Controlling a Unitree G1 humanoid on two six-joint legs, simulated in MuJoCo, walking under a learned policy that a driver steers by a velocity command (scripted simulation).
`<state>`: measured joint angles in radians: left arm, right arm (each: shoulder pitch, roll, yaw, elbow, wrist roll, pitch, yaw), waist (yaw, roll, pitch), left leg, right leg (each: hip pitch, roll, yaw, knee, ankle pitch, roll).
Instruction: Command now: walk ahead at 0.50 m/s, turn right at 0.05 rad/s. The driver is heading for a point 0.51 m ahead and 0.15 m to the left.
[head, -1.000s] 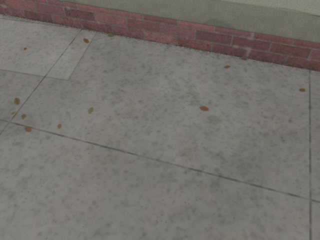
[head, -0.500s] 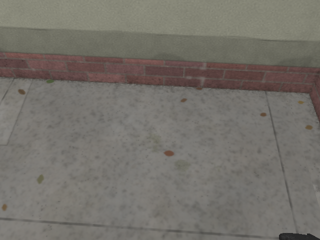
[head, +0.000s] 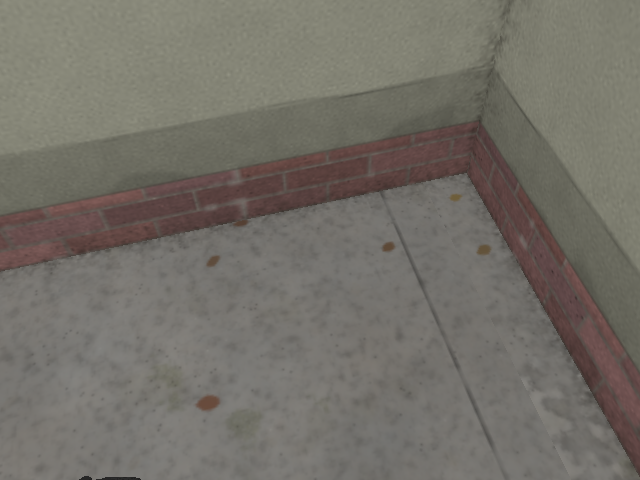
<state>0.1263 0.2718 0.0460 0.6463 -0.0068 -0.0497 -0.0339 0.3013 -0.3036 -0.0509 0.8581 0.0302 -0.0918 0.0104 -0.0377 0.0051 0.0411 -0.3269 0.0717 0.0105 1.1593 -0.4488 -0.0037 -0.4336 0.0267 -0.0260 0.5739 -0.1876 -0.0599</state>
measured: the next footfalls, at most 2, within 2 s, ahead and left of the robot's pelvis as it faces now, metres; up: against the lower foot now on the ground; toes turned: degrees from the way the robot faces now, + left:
left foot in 0.46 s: +0.39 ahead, +0.18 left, +0.00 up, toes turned +15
right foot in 0.90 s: +0.65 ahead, +0.04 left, +0.00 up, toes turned +22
